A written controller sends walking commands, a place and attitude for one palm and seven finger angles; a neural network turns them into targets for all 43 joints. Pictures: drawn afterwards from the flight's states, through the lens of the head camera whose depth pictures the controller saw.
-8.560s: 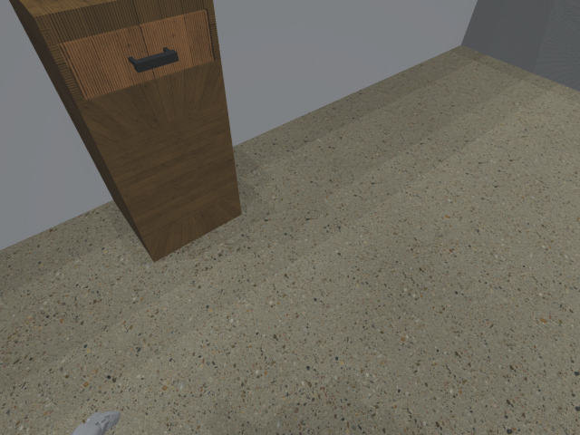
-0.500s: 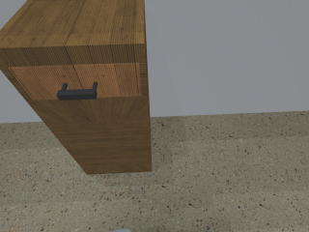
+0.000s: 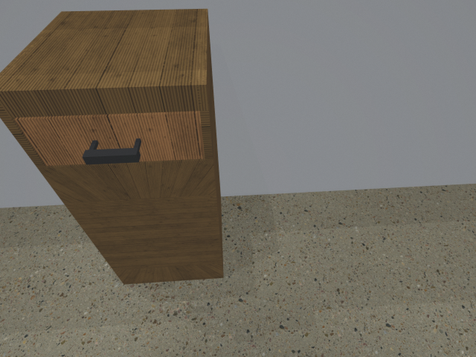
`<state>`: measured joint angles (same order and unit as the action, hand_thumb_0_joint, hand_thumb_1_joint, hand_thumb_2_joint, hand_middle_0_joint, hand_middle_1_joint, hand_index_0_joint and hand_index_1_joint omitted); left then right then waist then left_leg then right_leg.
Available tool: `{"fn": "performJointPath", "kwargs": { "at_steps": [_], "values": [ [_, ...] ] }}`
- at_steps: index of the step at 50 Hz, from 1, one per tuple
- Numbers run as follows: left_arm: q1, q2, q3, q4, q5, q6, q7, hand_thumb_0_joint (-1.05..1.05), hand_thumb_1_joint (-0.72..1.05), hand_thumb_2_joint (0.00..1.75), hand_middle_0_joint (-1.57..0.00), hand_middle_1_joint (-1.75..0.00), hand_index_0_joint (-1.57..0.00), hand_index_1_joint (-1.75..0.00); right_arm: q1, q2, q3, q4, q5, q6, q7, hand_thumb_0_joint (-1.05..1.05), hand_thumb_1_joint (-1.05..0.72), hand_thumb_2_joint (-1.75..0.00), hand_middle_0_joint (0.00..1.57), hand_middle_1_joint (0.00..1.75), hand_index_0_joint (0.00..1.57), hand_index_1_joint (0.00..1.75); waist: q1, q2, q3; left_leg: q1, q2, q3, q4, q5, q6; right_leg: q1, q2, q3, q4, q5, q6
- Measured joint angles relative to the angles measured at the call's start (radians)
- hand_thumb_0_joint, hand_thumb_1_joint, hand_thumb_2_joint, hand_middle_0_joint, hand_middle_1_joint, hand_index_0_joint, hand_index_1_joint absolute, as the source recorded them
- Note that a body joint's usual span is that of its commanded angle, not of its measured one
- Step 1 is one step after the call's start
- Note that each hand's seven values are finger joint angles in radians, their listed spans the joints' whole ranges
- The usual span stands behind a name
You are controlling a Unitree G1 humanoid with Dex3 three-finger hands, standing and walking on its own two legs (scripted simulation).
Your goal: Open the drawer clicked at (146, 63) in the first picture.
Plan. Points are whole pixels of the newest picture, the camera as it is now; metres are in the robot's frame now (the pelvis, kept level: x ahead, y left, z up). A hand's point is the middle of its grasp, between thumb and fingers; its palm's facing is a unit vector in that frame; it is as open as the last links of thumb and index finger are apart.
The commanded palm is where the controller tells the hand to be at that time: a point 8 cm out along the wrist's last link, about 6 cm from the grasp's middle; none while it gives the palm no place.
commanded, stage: come to a stop and stand still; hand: left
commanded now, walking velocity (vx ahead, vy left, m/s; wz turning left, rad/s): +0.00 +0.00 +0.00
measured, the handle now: (114, 149) +0.52 +0.31 +0.04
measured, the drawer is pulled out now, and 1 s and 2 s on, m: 0.00 0.00 0.00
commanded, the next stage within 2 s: look again from close up in 0.02 s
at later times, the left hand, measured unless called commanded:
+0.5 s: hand out of the picture +0.00 +0.24 -0.18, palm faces +0.03 -0.98 -0.19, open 7.4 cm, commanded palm none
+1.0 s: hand (86, 305) +0.20 +0.26 -0.02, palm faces +0.06 -0.36 -0.93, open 8.1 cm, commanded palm +0.13 +0.30 -0.01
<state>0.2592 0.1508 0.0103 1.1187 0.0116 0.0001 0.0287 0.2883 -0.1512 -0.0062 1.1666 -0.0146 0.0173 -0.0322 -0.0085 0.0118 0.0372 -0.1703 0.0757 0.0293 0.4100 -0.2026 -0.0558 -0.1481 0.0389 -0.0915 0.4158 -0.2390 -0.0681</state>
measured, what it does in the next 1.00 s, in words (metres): shifts its weight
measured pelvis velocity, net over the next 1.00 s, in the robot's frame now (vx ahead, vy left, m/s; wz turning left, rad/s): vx -0.02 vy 0.07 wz -0.05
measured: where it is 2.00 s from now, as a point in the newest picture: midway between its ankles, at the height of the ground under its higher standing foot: outside the picture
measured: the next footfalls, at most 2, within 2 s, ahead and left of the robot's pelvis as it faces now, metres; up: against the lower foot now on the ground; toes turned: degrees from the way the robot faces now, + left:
none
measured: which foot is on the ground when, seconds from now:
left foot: down 0.00-1.00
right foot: down 0.00-1.00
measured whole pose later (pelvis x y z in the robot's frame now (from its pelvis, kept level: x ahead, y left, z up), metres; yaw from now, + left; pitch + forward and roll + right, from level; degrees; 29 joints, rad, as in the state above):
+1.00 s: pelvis -0.02 +0.07 -0.03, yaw -3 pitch +3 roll +2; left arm 0.38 0.26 -0.08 0.03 0.81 0.03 0.38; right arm 0.17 -0.24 0.00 0.61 -0.02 -0.10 0.00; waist 0.00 0.06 -0.12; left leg -0.43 -0.05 0.13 0.68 -0.31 0.06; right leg -0.48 0.02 0.07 0.76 -0.34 -0.02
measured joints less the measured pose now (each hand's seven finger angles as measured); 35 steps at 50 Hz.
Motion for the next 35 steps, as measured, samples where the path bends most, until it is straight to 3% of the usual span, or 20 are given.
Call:
{"fn": "performJointPath", "kwargs": {
  "at_steps": [6, 9, 14, 21, 35],
  "values": [
    [0.021, -0.016, -0.001, 0.01, -0.001, -0.001, -0.001, 0.01, 0.91, 0.9, -0.2, -0.3, -0.2, -0.29, 0.034, 0.016, 0.004, 0.008, -0.001, -0.006, -0.001, 0.01, -0.91, -0.9, 0.2, 0.3, 0.2, 0.3, -0.002, -0.001, 0.001, -0.001, -0.003, 0.007, -0.009, 0.003, 0.005, -0.001, -0.003, 0.007, -0.014, 0.008, 0.007],
    [0.035, -0.033, -0.011, -0.003, 0.007, -0.032, 0.019, 0.01, 0.91, 0.9, -0.2, -0.3, -0.2, -0.29, 0.026, 0.008, 0.006, -0.031, 0.004, -0.004, 0.005, 0.01, -0.91, -0.9, 0.2, 0.3, 0.2, 0.3, 0.001, 0.011, 0.02, -0.06, -0.006, 0.0, 0.115, -0.077, 0.028, -0.023, 0.001, 0.019, -0.004, 0.017, 0.019],
    [0.053, -0.03, -0.012, -0.021, 0.008, -0.02, 0.02, 0.01, 0.91, 0.9, -0.21, -0.3, -0.2, -0.3, 0.027, 0.005, 0.002, -0.093, 0.005, -0.025, 0.004, 0.01, -0.91, -0.9, 0.2, 0.3, 0.2, 0.3, -0.023, 0.006, 0.005, -0.062, -0.038, -0.003, 0.12, -0.056, 0.054, -0.046, -0.021, 0.013, 0.077, -0.024, 0.036],
    [0.048, 0.003, -0.007, -0.062, 0.012, -0.005, 0.015, 0.01, 0.91, 0.9, -0.21, -0.3, -0.2, -0.3, 0.022, 0.0, 0.008, -0.115, -0.005, -0.022, 0.003, 0.02, -0.93, -0.9, 0.2, 0.3, 0.2, 0.3, 0.003, -0.02, -0.044, -0.07, -0.077, 0.011, 0.138, -0.068, 0.09, -0.054, -0.061, 0.025, 0.093, -0.027, 0.071],
    [0.082, 0.034, -0.017, -0.064, 0.017, -0.002, 0.013, 0.01, 0.91, 0.9, -0.2, -0.3, -0.2, -0.29, 0.003, -0.017, 0.019, -0.13, 0.003, -0.031, 0.015, 0.01, -0.91, -0.9, 0.2, 0.3, 0.2, 0.3, 0.015, -0.036, -0.04, -0.065, -0.116, 0.031, 0.068, -0.019, 0.126, -0.058, -0.098, 0.044, 0.041, 0.016, 0.104]
  ]
}}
